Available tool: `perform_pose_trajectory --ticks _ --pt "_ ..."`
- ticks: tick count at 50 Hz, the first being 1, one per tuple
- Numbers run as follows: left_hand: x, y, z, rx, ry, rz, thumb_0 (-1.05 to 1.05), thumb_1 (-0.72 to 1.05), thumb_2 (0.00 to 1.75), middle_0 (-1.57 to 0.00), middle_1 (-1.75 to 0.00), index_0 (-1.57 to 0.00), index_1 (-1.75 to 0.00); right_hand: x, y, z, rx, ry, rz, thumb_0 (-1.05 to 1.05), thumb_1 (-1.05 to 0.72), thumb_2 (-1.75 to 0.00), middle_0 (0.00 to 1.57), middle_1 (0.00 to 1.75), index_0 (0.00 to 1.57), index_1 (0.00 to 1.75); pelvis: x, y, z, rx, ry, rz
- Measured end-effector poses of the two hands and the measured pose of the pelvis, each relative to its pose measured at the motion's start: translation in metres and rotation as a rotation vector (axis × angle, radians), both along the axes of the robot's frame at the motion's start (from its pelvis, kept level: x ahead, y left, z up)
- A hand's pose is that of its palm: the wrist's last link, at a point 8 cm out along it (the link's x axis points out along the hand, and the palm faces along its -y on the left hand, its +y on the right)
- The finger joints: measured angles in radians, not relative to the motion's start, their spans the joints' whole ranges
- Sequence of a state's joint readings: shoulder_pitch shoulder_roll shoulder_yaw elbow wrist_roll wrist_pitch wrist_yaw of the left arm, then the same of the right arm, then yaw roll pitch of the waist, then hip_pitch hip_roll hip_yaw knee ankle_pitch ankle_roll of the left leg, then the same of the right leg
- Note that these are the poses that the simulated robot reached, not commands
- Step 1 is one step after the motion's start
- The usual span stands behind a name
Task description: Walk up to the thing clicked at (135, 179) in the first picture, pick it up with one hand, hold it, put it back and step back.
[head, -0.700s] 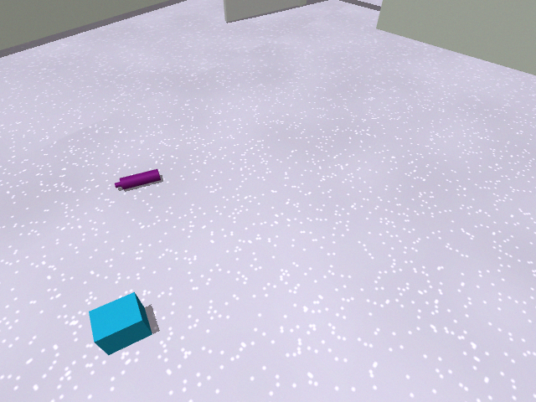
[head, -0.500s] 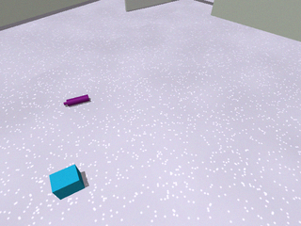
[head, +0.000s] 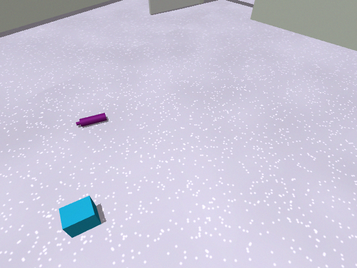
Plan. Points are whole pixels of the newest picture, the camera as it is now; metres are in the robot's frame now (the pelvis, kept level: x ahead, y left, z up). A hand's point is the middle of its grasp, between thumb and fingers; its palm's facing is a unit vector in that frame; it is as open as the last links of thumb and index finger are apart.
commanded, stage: stand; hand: left
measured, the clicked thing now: (91, 120) +1.30 +0.73 -0.75
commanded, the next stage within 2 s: walk up in 0.42 s
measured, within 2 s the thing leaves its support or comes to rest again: neither
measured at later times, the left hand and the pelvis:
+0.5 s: hand out of the picture +0.08 +0.26 -0.15, palm faces +0.03 -0.94 -0.33, open 7.4 cm; pelvis +0.01 +0.01 +0.00, yaw +3 degrees
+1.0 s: hand (16, 262) +0.18 +0.42 -0.16, palm faces +0.14 -0.93 -0.33, open 7.4 cm; pelvis +0.15 +0.13 -0.01, yaw +13 degrees
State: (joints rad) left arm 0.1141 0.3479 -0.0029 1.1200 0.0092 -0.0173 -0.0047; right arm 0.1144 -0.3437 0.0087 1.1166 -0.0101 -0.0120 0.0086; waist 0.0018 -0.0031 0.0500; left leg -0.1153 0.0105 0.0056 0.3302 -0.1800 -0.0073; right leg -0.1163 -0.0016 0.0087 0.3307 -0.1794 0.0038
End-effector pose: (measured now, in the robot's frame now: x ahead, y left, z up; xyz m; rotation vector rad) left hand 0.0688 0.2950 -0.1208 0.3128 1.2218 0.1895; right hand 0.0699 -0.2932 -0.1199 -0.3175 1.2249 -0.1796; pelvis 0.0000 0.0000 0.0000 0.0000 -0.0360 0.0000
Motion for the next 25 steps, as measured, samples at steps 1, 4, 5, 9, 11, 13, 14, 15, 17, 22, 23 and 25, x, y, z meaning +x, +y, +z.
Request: perform_pose_trajectory --ticks 1,4,5,9,11,13,14,15,17,22,23,25 --pt "0.000 0.000 0.000 0.000 0.002 0.000 0.00 0.90 0.90 -0.20 -0.30 -0.20 -0.30 0.000 0.000 0.000 0.000 0.001 0.000 0.00 -0.90 -0.90 0.21 0.30 0.20 0.30 0.000 0.000 0.000 0.000 0.000 0.000" --pt "-0.002 0.001 0.000 0.000 0.006 0.000 0.00 0.90 0.90 -0.20 -0.30 -0.20 -0.30 0.000 0.000 0.000 -0.001 0.003 0.000 0.00 -0.90 -0.90 0.21 0.30 0.20 0.30 0.001 0.001 0.000 0.000 0.001 0.000" --pt "-0.002 0.001 0.000 0.000 0.007 0.001 0.00 0.90 0.90 -0.20 -0.30 -0.20 -0.30 0.000 0.000 0.000 -0.001 0.003 0.001 0.00 -0.90 -0.90 0.21 0.30 0.20 0.30 0.001 0.001 0.000 0.000 0.001 0.000" --pt "-0.002 0.001 0.000 0.001 0.009 0.001 0.00 0.90 0.90 -0.20 -0.30 -0.20 -0.30 0.001 0.000 0.000 -0.002 0.005 0.000 0.00 -0.90 -0.90 0.21 0.30 0.20 0.30 0.001 0.001 0.000 0.000 0.001 0.001" --pt "-0.002 0.001 0.000 0.001 0.008 0.001 0.00 0.90 0.90 -0.20 -0.30 -0.20 -0.30 0.001 0.001 0.000 -0.002 0.005 0.000 0.00 -0.90 -0.90 0.21 0.30 0.20 0.30 0.002 0.001 0.000 -0.001 0.001 0.001" --pt "-0.002 0.002 0.000 0.001 0.006 0.001 0.00 0.90 0.90 -0.20 -0.30 -0.20 -0.30 0.001 0.001 0.000 -0.003 0.005 0.000 0.00 -0.90 -0.90 0.21 0.30 0.20 0.30 0.002 0.002 0.000 -0.001 0.000 0.002" --pt "-0.001 0.002 0.000 0.001 0.005 0.001 0.00 0.90 0.90 -0.20 -0.30 -0.20 -0.30 0.001 0.001 0.000 -0.004 0.004 0.000 0.00 -0.90 -0.90 0.21 0.30 0.20 0.30 0.002 0.002 0.000 -0.001 0.000 0.002" --pt "-0.001 0.002 0.000 0.001 0.005 0.001 0.00 0.90 0.90 -0.20 -0.30 -0.20 -0.30 0.001 0.001 0.001 -0.004 0.004 0.000 0.00 -0.90 -0.90 0.21 0.30 0.20 0.30 0.002 0.002 0.000 -0.001 0.000 0.002" --pt "-0.001 0.002 0.000 0.001 0.003 0.000 0.00 0.90 0.90 -0.20 -0.30 -0.20 -0.30 0.002 0.001 0.001 -0.004 0.002 -0.001 0.00 -0.90 -0.90 0.21 0.30 0.20 0.30 0.002 0.002 0.000 -0.001 -0.001 0.001" --pt "0.001 0.003 0.000 -0.006 -0.010 0.004 0.00 0.90 0.90 -0.20 -0.30 -0.20 -0.30 0.003 0.001 0.002 0.000 -0.005 0.000 0.00 -0.90 -0.90 0.21 0.30 0.20 0.30 0.002 0.003 0.000 -0.003 0.001 0.009" --pt "0.001 0.005 0.001 -0.011 -0.030 0.013 0.00 0.90 0.90 -0.20 -0.30 -0.20 -0.30 0.004 0.000 0.002 0.005 -0.006 0.008 0.00 -0.90 -0.90 0.21 0.30 0.20 0.30 0.003 0.003 -0.001 -0.008 0.003 0.022" --pt "-0.002 0.014 0.003 -0.005 -0.076 0.035 0.00 0.90 0.90 -0.20 -0.30 -0.20 -0.30 0.008 -0.002 0.003 0.002 0.010 0.038 0.00 -0.90 -0.90 0.21 0.30 0.20 0.30 0.006 0.006 -0.003 -0.013 0.013 0.048"
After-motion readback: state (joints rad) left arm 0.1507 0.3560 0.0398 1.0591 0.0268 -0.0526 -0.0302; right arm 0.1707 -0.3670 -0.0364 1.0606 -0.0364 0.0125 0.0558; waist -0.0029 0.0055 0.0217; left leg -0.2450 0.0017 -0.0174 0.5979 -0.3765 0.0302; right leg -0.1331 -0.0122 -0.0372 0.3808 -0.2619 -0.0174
